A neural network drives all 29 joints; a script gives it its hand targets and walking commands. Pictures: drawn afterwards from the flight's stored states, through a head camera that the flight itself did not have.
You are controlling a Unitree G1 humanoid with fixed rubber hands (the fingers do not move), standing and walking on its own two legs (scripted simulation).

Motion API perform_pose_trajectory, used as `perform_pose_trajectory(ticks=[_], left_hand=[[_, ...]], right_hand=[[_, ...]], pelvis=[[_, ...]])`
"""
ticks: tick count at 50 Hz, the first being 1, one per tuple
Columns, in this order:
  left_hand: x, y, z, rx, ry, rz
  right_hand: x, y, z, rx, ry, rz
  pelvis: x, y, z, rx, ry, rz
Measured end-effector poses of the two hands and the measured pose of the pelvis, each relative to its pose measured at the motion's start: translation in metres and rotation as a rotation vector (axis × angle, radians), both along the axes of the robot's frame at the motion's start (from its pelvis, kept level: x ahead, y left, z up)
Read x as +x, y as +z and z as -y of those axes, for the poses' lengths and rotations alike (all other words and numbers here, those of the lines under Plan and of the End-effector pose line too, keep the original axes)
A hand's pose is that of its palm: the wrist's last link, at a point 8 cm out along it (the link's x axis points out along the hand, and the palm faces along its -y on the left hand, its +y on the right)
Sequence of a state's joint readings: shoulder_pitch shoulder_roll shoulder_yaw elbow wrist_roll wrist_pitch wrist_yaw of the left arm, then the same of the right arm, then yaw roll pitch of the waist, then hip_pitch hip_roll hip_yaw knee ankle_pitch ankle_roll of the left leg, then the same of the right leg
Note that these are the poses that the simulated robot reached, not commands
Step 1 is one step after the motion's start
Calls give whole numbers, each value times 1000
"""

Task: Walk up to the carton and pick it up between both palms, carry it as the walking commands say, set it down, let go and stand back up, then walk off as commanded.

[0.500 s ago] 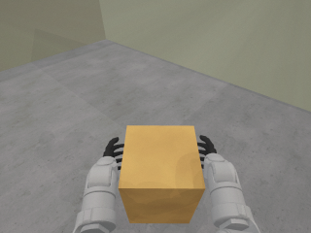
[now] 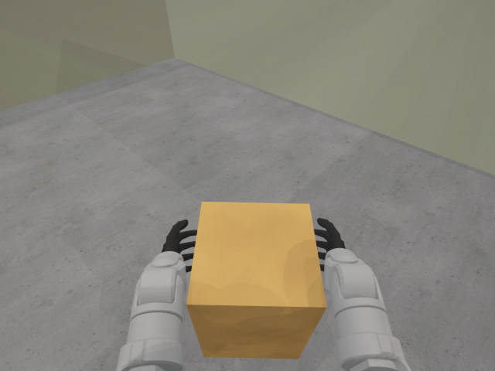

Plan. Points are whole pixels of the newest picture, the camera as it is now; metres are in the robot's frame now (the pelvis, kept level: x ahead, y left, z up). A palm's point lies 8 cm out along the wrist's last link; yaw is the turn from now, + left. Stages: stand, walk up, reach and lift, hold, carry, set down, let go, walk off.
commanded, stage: reach and lift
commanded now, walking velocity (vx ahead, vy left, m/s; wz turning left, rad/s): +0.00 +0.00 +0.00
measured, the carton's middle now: (253, 285) +0.29 +0.00 -0.02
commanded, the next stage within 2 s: hold in 0.32 s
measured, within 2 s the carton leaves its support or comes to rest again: neither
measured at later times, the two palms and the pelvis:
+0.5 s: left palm (170, 270) +0.28 +0.14 +0.05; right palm (336, 266) +0.28 -0.13 +0.05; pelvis +0.00 +0.00 +0.00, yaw +0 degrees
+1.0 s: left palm (170, 269) +0.28 +0.14 +0.05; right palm (337, 266) +0.28 -0.13 +0.05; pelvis -0.01 +0.00 +0.00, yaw +1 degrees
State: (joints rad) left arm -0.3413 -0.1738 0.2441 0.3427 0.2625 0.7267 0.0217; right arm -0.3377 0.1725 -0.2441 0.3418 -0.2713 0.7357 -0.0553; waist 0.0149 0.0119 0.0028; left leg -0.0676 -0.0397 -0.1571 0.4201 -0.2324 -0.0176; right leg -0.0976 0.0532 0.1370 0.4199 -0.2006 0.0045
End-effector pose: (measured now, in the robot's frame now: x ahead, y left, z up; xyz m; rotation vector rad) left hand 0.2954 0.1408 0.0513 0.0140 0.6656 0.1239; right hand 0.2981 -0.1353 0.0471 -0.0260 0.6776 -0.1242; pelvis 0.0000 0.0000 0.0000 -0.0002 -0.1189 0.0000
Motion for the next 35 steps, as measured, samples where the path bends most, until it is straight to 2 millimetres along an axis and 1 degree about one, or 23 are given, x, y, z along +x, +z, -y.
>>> perform_pose_trajectory(ticks=[7, 14, 27, 35], left_hand=[[-2, 0, 1, 12, -11, -5], [-7, -1, 0, 19, -17, -9], [-17, 0, -1, 18, -18, -9], [-19, 0, -1, 9, -10, -7]], right_hand=[[-2, 0, 0, -15, 11, -5], [-7, 1, 0, -25, 17, -9], [-17, 1, -1, -21, 12, -9], [-19, 1, -1, -7, 3, -6]], pelvis=[[4, 1, 1, 0, 4, 1], [3, 1, 0, -1, 7, 7], [-6, 0, -2, -1, 9, 21], [-12, -2, -2, 0, 9, 25]])
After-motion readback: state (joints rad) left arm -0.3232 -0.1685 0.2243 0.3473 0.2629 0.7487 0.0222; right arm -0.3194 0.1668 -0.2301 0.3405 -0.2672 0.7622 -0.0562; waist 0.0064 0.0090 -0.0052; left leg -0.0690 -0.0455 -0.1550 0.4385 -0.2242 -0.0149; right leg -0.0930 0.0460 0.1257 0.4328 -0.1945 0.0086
